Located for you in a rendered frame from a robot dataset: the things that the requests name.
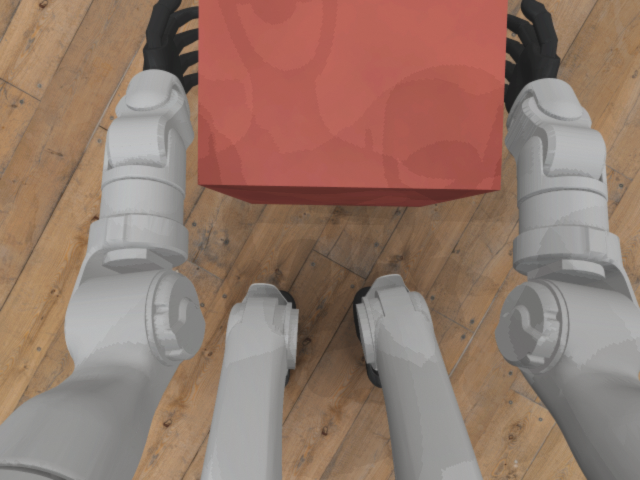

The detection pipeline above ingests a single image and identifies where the right robot hand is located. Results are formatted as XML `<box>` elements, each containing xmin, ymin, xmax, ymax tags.
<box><xmin>504</xmin><ymin>0</ymin><xmax>561</xmax><ymax>113</ymax></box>

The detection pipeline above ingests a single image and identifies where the left robot hand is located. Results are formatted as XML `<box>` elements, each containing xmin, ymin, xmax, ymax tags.
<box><xmin>143</xmin><ymin>0</ymin><xmax>199</xmax><ymax>94</ymax></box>

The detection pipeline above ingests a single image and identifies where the robot left forearm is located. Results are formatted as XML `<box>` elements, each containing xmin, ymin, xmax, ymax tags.
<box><xmin>64</xmin><ymin>69</ymin><xmax>194</xmax><ymax>357</ymax></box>

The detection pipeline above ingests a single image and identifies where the robot thigh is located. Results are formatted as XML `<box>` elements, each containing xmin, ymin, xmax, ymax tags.
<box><xmin>356</xmin><ymin>286</ymin><xmax>483</xmax><ymax>480</ymax></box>
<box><xmin>200</xmin><ymin>296</ymin><xmax>299</xmax><ymax>480</ymax></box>

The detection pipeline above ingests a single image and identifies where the robot left thigh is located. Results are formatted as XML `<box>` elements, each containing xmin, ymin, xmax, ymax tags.
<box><xmin>200</xmin><ymin>296</ymin><xmax>299</xmax><ymax>480</ymax></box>

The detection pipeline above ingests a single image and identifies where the carton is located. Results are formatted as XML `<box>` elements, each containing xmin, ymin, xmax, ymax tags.
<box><xmin>198</xmin><ymin>0</ymin><xmax>508</xmax><ymax>207</ymax></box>

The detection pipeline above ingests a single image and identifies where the robot right forearm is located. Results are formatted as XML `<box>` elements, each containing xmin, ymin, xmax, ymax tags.
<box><xmin>505</xmin><ymin>78</ymin><xmax>640</xmax><ymax>311</ymax></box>

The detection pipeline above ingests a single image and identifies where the left robot upper arm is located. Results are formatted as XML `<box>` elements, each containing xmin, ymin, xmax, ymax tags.
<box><xmin>0</xmin><ymin>269</ymin><xmax>206</xmax><ymax>480</ymax></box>

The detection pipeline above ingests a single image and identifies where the right robot upper arm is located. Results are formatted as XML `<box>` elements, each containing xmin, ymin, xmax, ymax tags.
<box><xmin>495</xmin><ymin>278</ymin><xmax>640</xmax><ymax>480</ymax></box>

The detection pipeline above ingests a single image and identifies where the robot right thigh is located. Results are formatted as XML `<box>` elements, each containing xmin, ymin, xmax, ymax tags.
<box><xmin>356</xmin><ymin>286</ymin><xmax>483</xmax><ymax>480</ymax></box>

